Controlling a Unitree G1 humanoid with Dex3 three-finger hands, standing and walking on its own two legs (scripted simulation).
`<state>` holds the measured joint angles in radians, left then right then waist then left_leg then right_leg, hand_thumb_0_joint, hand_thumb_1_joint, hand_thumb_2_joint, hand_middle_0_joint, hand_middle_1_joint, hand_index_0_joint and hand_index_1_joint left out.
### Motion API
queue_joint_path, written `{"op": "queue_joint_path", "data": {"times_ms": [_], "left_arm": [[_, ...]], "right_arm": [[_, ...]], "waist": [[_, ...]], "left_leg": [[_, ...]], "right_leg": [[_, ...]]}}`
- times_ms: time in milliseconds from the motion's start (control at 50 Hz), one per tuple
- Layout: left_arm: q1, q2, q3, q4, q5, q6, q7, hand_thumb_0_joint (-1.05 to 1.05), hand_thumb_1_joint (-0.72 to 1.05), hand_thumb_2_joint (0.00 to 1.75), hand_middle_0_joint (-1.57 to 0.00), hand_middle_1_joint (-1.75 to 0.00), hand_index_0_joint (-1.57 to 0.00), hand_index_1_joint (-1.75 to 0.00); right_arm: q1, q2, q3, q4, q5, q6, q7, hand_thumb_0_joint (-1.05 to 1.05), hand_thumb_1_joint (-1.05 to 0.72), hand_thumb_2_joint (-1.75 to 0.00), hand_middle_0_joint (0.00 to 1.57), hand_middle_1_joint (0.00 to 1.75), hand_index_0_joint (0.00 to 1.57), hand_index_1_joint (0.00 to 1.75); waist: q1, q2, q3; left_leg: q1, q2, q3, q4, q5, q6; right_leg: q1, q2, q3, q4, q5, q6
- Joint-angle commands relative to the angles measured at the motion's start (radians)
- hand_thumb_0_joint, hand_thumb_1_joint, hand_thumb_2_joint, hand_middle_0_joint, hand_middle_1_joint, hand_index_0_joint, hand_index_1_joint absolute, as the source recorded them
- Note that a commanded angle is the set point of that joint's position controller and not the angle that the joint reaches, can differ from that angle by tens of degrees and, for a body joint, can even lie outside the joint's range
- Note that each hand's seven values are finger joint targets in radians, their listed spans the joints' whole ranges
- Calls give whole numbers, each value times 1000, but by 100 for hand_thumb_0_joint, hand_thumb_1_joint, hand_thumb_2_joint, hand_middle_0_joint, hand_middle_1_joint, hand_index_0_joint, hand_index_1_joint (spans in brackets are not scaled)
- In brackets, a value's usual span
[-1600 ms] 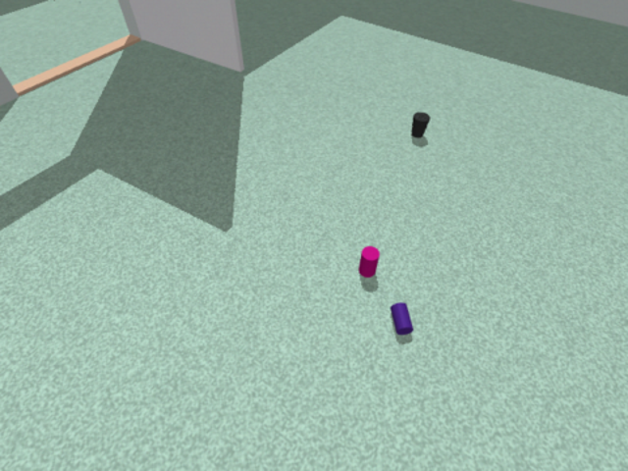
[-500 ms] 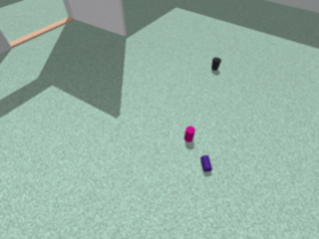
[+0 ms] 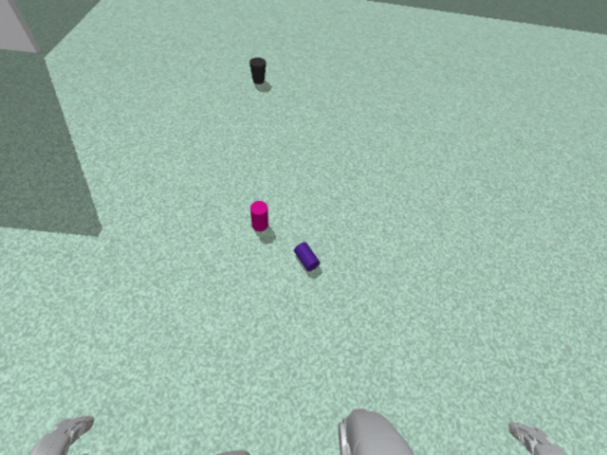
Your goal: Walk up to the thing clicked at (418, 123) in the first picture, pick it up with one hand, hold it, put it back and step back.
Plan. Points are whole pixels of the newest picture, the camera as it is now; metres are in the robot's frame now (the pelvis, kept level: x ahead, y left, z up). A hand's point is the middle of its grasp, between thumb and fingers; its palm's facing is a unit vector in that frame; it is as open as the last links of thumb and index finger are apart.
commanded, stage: walk up
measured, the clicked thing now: (258, 71) +1.90 +0.22 -0.72
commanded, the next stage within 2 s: stand in 1.86 s
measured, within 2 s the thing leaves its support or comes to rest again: neither
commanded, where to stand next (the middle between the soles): +0.09 -0.06 m, yaw -39 degrees
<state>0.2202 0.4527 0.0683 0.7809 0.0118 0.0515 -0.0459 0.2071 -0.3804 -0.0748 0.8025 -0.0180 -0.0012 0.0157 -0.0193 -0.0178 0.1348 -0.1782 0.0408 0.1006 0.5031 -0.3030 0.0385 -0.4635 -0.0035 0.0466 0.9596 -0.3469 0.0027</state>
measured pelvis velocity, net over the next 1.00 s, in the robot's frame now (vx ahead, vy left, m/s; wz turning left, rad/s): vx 0.01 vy -0.03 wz -0.56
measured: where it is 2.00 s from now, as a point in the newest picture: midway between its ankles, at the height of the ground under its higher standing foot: outside the picture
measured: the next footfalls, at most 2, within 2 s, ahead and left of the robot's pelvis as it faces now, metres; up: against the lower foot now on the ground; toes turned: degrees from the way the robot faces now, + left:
right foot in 0.18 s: +0.03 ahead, -0.14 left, +0.00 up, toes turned -10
left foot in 0.54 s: +0.16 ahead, +0.07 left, +0.00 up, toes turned -21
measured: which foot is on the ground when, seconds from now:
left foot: down 0.00-0.22, up 0.24-0.52, down 0.54-0.96, up 0.98-1.00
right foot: up 0.00-0.16, down 0.18-0.56, up 0.58-0.90, down 0.92-1.00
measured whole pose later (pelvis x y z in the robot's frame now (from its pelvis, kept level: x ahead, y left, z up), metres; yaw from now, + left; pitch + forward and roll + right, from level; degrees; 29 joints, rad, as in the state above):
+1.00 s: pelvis +0.01 -0.03 -0.03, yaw -32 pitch -3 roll -1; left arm 0.34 0.40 0.06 0.83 0.03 0.00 -0.02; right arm 0.26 -0.45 -0.07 0.76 -0.03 0.03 0.01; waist 0.00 0.07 0.10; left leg -0.42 0.14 0.04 0.89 -0.46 0.01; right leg -0.30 0.04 0.01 0.74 -0.39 -0.01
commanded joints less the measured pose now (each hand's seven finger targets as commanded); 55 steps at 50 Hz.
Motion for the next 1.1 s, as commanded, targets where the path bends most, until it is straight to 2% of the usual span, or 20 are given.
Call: {"op": "queue_joint_path", "data": {"times_ms": [0, 120, 160, 200, 220, 300, 440, 500, 520, 540, 580, 700, 800, 880, 900, 920, 940, 960, 1020, 1080], "left_arm": [[-39, 100, 34, -127, 6, -24, -9, 0, 90, 90, -20, -30, -20, -30], [3, 106, 46, -105, 12, -46, 4, 0, 90, 90, -20, -30, -20, -30], [125, 143, 68, -71, 17, -62, 17, 0, 90, 90, -20, -30, -20, -30], [177, 274, 104, -95, 21, -89, 36, 0, 90, 90, -20, -30, -20, -30], [157, 283, 105, -104, 9, -80, 37, 0, 90, 90, -20, -30, -20, -30], [20, 179, 71, -127, -5, -69, 56, 0, 90, 90, -20, -30, -20, -30], [39, 188, 71, -172, 18, -53, 43, 0, 90, 90, -20, -30, -20, -30], [-10, 162, 60, -198, -2, -39, 46, 0, 90, 90, -20, -30, -20, -30], [2, 107, 41, -205, -13, -36, 49, 0, 90, 90, -20, -30, -20, -30], [39, 53, 25, -196, -18, -31, 53, 0, 90, 90, -20, -30, -20, -30], [125, 169, 41, -141, 3, -19, 71, 0, 90, 90, -20, -30, -20, -30], [114, 155, 63, -86, -7, -26, 21, 0, 90, 90, -20, -30, -20, -30], [96, 143, 54, -70, -1, -45, 13, 0, 90, 90, -20, -30, -20, -30], [227, 143, 62, 13, 8, -69, 37, 0, 90, 90, -20, -30, -20, -30], [246, 154, 69, 23, 13, -77, 45, 0, 90, 90, -20, -30, -20, -30], [215, 218, 87, 8, 25, -85, 52, 0, 90, 90, -20, -30, -20, -30], [142, 288, 92, -41, 35, -96, 60, 0, 90, 90, -20, -30, -20, -30], [95, 328, 89, -49, 35, -93, 63, 0, 90, 90, -20, -30, -20, -30], [38, 212, 55, -40, 14, -101, 66, 0, 90, 90, -20, -30, -20, -30], [107, 198, 47, -19, 11, -111, 72, 0, 90, 90, -20, -30, -20, -30]], "right_arm": [[39, -283, -89, -116, 3, -30, -9, 0, -90, -90, 20, 30, 20, 30], [74, -286, -88, -142, 6, -13, 4, 0, -90, -90, 20, 30, 20, 30], [43, -260, -73, -161, 20, -10, 8, 0, -90, -90, 20, 30, 20, 30], [32, -155, -28, -202, 28, -15, 11, 0, -90, -90, 20, 30, 20, 30], [14, -229, -43, -195, 15, -14, -3, 0, -90, -90, 20, 30, 20, 30], [75, -226, -42, -112, 24, -19, 6, 0, -90, -90, 20, 30, 20, 30], [91, -198, -46, -101, 13, -35, -28, 0, -90, -90, 20, 30, 20, 30], [198, -182, -51, -69, 6, -51, -43, 0, -90, -90, 20, 30, 20, 30], [202, -233, -65, -73, -12, -56, -47, 0, -90, -90, 20, 30, 20, 30], [186, -308, -81, -87, -18, -60, -52, 0, -90, -90, 20, 30, 20, 30], [75, -373, -99, -109, 8, -57, -46, 0, -90, -90, 20, 30, 20, 30], [54, -292, -67, -117, -9, -63, -37, 0, -90, -90, 20, 30, 20, 30], [69, -313, -70, -145, -22, -47, -14, 0, -90, -90, 20, 30, 20, 30], [7, -290, -61, -164, -13, -10, -5, 0, -90, -90, 20, 30, 20, 30], [17, -252, -48, -158, -7, -3, -6, 0, -90, -90, 20, 30, 20, 30], [30, -184, -25, -170, 2, 0, -6, 0, -90, -90, 20, 30, 20, 30], [-10, -151, -10, -188, 10, 3, -9, 0, -90, -90, 20, 30, 20, 30], [-42, -233, -35, -167, 5, 5, -25, 0, -90, -90, 20, 30, 20, 30], [31, -228, -35, -83, 20, -10, -19, 0, -90, -90, 20, 30, 20, 30], [31, -212, -18, -61, 12, -10, -21, 0, -90, -90, 20, 30, 20, 30]], "waist": [[-48, 196, -116], [-37, 179, -133], [52, 73, -203], [93, -275, -198], [106, -222, -193], [12, -144, -121], [38, -165, -120], [-36, -124, -164], [-45, -1, -172], [-29, 230, -167], [4, 206, -166], [12, 208, -86], [-22, 247, -141], [46, 184, -156], [63, 102, -162], [57, -107, -116], [49, -225, -54], [57, -187, -22], [0, -138, -29], [31, -184, -110]], "left_leg": [[143, 279, -161, -119, 351, 123], [15, 263, -69, 19, 352, 90], [-95, 203, 22, 267, 350, 50], [-574, -46, -4, 622, -253, -52], [-487, 20, -115, 658, -340, -57], [-395, 36, -111, 550, -144, -54], [-167, -33, -66, 288, -70, -40], [46, -50, -70, 48, 140, -16], [104, 42, -218, -35, 137, 10], [131, 297, -513, -142, 175, 55], [-5, 464, -656, -194, 17, 216], [-63, 222, -246, -138, 43, 138], [-27, 251, -206, -118, -115, 174], [-199, 234, -128, 76, -58, 130], [-225, 198, -86, 210, -57, 96], [-352, 111, -21, 392, -108, 31], [-487, -5, -45, 490, -263, -33], [-379, 48, -144, 566, -297, -32], [-328, 57, -134, 492, -187, -20], [-320, 33, -110, 429, -165, -32]], "right_leg": [[-57, -31, -47, -128, -12, -4], [161, 42, -134, -342, -28, -37], [403, 45, -98, -521, 44, -93], [649, -302, 567, -615, 210, -270], [518, -367, 629, -582, 287, -358], [380, -139, 249, -559, 320, -195], [154, -92, 246, -429, 512, -208], [47, -72, 253, -281, 443, -150], [-31, 4, 244, -179, 288, -89], [-132, 152, 124, 22, -114, -31], [-81, 69, 112, 239, -241, -20], [-53, 34, 73, 140, -76, -13], [26, -2, -37, -121, -145, 7], [279, 47, -111, -372, 2, -18], [314, 43, -58, -463, 8, -30], [312, -89, 221, -578, -61, -86], [220, -279, 584, -660, -106, -192], [67, -355, 640, -650, -63, -285], [140, -198, 337, -522, 233, -207], [250, -158, 314, -471, 408, -200]]}}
